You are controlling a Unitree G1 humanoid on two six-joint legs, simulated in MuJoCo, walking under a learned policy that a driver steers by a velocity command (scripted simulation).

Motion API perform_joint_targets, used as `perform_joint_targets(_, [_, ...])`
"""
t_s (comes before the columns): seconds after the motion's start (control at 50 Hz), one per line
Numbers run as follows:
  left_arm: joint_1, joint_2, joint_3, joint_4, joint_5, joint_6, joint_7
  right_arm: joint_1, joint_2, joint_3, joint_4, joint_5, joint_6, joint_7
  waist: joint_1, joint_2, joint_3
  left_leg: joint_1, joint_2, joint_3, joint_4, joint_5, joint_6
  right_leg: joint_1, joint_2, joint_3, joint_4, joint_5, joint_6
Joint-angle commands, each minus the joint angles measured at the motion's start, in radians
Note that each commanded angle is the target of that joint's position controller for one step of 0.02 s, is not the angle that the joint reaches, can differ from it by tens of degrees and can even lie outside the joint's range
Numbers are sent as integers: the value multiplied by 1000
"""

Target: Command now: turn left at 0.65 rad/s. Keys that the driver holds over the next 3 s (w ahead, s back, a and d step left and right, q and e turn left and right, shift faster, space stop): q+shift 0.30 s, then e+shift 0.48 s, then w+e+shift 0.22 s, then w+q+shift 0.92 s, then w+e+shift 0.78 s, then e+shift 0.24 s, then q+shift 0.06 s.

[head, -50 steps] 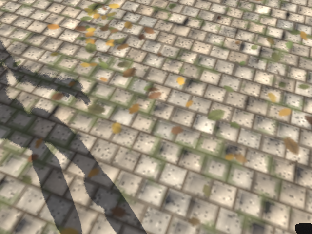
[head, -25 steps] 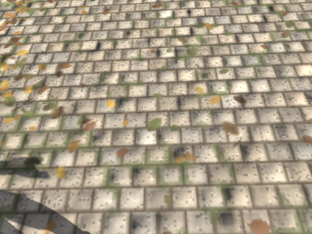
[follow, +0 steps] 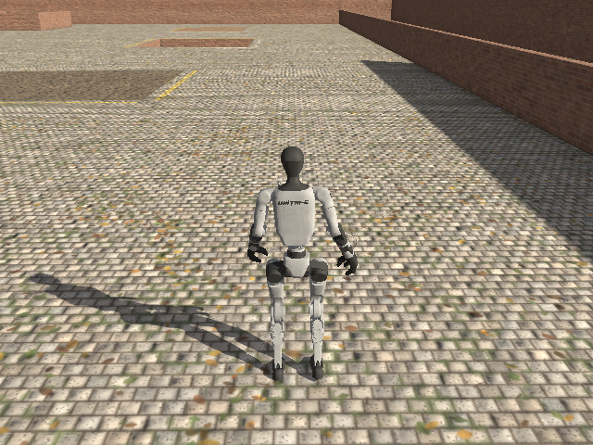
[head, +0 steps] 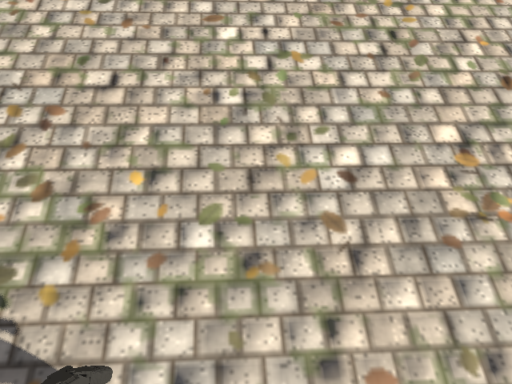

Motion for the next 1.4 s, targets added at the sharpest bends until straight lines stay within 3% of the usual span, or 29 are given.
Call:
perform_joint_targets(0.02, [-83,107,47,-111,-6,-29,2,39,-217,-61,-80,-23,-38,-15,12,192,-119,273,316,-521,-278,607,282,-296,37,110,407,-158,36])
perform_joint_targets(0.08, [-67,92,51,-88,-7,-27,-4,-76,-170,-53,-120,26,-12,-40,53,115,-131,239,202,-387,-251,560,180,-262,13,101,299,14,61])
perform_joint_targets(0.18, [-61,63,43,-65,-22,-46,-22,-61,-193,-71,-142,18,26,-54,36,168,-159,219,146,-427,-232,449,162,-144,56,93,-4,91,81])
perform_joint_targets(0.32, [92,140,75,2,-27,-73,-38,-150,-182,-65,-182,34,41,-38,81,229,-162,102,73,-509,-158,281,90,165,20,82,-449,300,35])
perform_joint_targets(0.34, [96,178,81,1,-14,-71,-37,-86,-126,-45,-173,16,43,-39,44,125,-202,35,9,-429,-29,69,48,273,-130,216,-477,337,-19])
perform_joint_targets(0.36, [44,249,86,-20,17,-61,-36,-44,-87,-31,-181,6,35,-39,-14,-165,-139,-164,-163,-267,142,-254,-8,298,-308,489,-523,471,-160])
perform_joint_targets(0.38, [27,202,73,-34,42,-71,-41,-31,-152,-47,-175,-15,19,-40,-11,-210,-112,-191,-118,-262,379,-334,-61,199,-412,659,-550,465,-295])
perform_joint_targets(0.4, [-23,133,48,-46,28,-78,-40,-28,-188,-55,-146,-13,14,-40,-18,-119,-86,-159,-87,-281,458,-262,-80,145,-372,577,-535,422,-295])
perform_joint_targets(0.44, [-65,62,13,-32,-5,-79,-46,-51,-123,-33,-116,-36,19,-36,-28,-61,-69,-97,-16,-211,355,-144,-125,125,-226,409,-518,297,-193])
perform_joint_targets(0.52, [87,233,74,-12,-31,-32,-30,-186,-79,-15,-156,-10,-7,-29,71,-135,-53,-77,-64,-73,95,-163,-142,221,-146,414,-454,509,-192])
perform_joint_targets(0.58, [107,230,83,-24,-44,-19,-22,-165,-100,-26,-140,17,-18,-31,71,-175,-97,-58,-80,-102,-45,-111,-121,311,-169,519,-446,534,-198])
perform_joint_targets(0.64, [69,212,88,-42,-70,-3,-5,-79,-102,-37,-93,17,-33,-21,20,-160,-146,142,-65,-92,-308,105,-77,245,-127,513,-398,534,-143])
perform_joint_targets(0.66, [82,186,83,-47,-69,-1,1,-45,-133,-48,-78,10,-32,-21,21,-122,-179,293,16,-123,-324,189,-46,126,-89,468,-345,431,-95])
perform_joint_targets(0.68, [89,130,69,-67,-59,-3,1,-50,-204,-62,-82,-17,-24,-24,42,115,-160,385,211,-310,-318,343,60,-92,14,310,-160,187,-33])
perform_joint_targets(0.7, [124,159,79,-76,-53,-13,-3,-103,-202,-62,-92,-58,-22,-16,63,308,-123,313,389,-459,-321,565,203,-222,77,169,27,-169,18])
perform_joint_targets(0.74, [182,237,110,-30,-45,-7,-12,-193,-95,-30,-126,-48,-28,-25,94,164,-95,258,352,-306,-294,632,196,-225,-11,142,308,-102,67])
perform_joint_targets(0.78, [196,192,99,-19,-42,15,-14,-220,-81,-24,-124,-16,-28,-37,93,155,-64,277,273,-172,-264,660,151,-287,-38,109,398,18,99])
perform_joint_targets(0.86, [35,161,64,-110,-57,-1,-50,-27,-139,-37,-81,-10,-40,-45,-40,187,-28,382,302,-220,-460,-121,159,-458,-117,24,318,152,98])
perform_joint_targets(1.0, [-19,126,39,-161,-57,-43,-80,38,-189,-53,-41,-10,-87,-18,-47,142,57,432,349,-64,-529,-90,122,-516,-174,14,187,239,44])
perform_joint_targets(1.02, [-79,126,35,-163,64,-6,-123,119,-150,-33,0,-65,-89,1,-63,81,65,352,333,2,-538,-102,102,-427,-130,-33,142,220,17])
perform_joint_targets(1.08, [-88,92,18,-165,30,-13,-153,110,-149,-24,29,-61,-96,10,-32,175,109,181,307,79,-575,-55,82,-201,-95,-59,-40,189,-46])
perform_joint_targets(1.12, [-61,116,21,-150,33,-28,-141,118,-191,-29,63,-42,-80,8,9,184,96,173,322,73,-534,196,107,-48,-55,-114,-145,103,-85])
perform_joint_targets(1.16, [274,152,46,-29,46,-52,-105,99,-197,-22,87,-17,-74,14,200,75,-64,63,247,157,-120,676,101,407,21,-140,-265,186,-117])
perform_joint_targets(1.18, [500,234,70,22,67,-60,-80,75,-138,1,56,-20,-79,26,307,-78,-234,-179,159,159,258,347,84,738,-164,72,-308,-53,-116])
perform_joint_targets(1.2, [550,392,86,-1,64,-75,-60,37,-10,27,-30,-9,-88,36,293,-357,-330,-460,-14,-6,607,-275,64,823,-470,544,-517,-452,-118])
perform_joint_targets(1.22, [448,345,80,-18,56,-74,-42,-51,-103,2,-32,-3,-84,26,290,-131,-232,-527,-23,-167,701,-112,75,624,-484,621,-601,-430,-95])
perform_joint_targets(1.24, [361,271,52,1,49,-72,-38,-29,-114,-6,-23,0,-82,29,193,-85,-94,-522,39,-148,688,-4,77,499,-444,438,-562,-290,-71])
perform_joint_targets(1.3, [213,132,9,5,16,-95,-43,140,-74,-2,87,-31,-40,55,46,-129,-22,-366,125,-56,610,131,20,288,-308,131,-624,-21,-27])
perform_joint_targets(1.4, [287,89,7,86,11,-143,-51,-18,-29,8,62,-14,-11,83,39,-64,103,-494,117,-23,589,326,25,264,-261,-106,-716,258,1])
Next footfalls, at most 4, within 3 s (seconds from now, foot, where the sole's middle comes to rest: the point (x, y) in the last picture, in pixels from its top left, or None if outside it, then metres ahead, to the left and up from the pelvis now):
0.34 right None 0.10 -0.11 -0.76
0.66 left None -0.01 0.10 -0.76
1.18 right None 0.19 -0.23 -0.76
1.66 left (284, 333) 0.60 -0.11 -0.76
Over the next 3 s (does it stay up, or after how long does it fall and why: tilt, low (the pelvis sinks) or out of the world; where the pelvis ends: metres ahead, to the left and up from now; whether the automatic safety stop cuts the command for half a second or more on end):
stays up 1.59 0.13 -0.02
